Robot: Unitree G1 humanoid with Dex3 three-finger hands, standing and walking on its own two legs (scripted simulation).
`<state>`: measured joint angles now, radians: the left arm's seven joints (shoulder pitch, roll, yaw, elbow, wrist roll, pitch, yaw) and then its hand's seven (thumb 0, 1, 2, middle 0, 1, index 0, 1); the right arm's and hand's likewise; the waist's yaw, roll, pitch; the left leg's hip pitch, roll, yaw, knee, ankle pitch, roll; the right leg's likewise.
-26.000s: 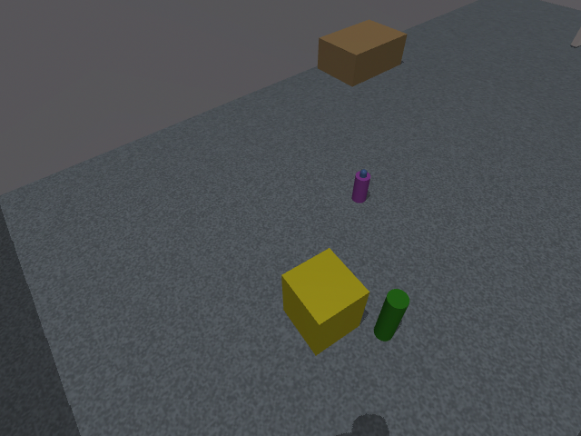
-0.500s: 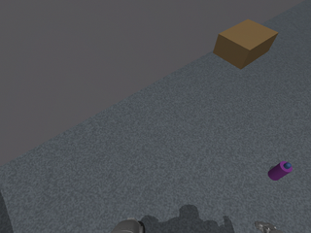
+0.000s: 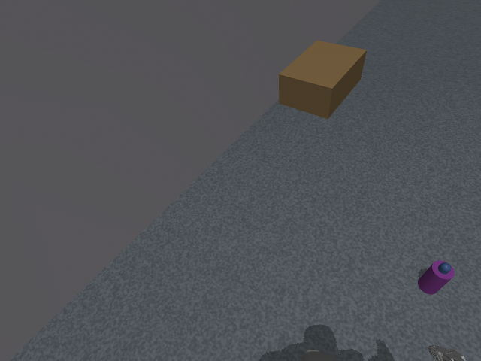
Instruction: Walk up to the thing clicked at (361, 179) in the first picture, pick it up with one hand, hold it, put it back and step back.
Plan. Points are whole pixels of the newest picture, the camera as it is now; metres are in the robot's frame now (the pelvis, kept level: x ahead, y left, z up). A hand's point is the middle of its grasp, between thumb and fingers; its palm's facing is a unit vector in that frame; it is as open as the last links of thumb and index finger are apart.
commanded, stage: walk up
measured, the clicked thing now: (436, 276) +0.49 -0.65 -0.65
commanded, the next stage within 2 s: none
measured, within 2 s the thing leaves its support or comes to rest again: neither
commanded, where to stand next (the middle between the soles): +0.27 +0.06 m, yaw -33 degrees
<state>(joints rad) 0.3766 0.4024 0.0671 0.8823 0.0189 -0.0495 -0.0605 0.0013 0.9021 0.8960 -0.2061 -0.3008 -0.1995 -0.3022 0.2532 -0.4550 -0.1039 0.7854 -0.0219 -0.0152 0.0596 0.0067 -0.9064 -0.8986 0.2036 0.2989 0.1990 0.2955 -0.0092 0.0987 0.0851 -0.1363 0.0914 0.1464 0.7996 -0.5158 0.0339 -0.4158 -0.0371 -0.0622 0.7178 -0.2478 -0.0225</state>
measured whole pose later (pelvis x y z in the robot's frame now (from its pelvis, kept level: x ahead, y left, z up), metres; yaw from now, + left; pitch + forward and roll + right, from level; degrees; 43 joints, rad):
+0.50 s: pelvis +0.17 +0.10 -0.01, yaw -15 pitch -2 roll +0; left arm 0.39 0.47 0.05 0.77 0.01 -0.06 0.06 0.00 0.90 0.90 -0.21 -0.30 -0.20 -0.30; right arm 0.16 -0.43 -0.11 0.74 -0.04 -0.01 0.07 0.01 -0.91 -0.90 0.20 0.30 0.20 0.29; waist 0.02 0.02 0.14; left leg -0.48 0.06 0.01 0.79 -0.27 -0.02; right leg -0.35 -0.03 0.22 0.96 -0.48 0.01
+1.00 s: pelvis +0.18 +0.14 -0.01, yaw -28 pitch -3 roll -2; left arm 0.22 0.41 0.07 0.79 0.03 0.01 -0.03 0.00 0.90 0.90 -0.20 -0.30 -0.20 -0.30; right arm 0.28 -0.44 -0.06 0.79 -0.02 -0.01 0.01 0.01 -0.90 -0.90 0.21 0.30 0.20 0.30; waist -0.03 0.04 0.17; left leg -0.42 0.20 0.21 0.84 -0.35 0.03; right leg -0.34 0.03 -0.04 0.77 -0.38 -0.03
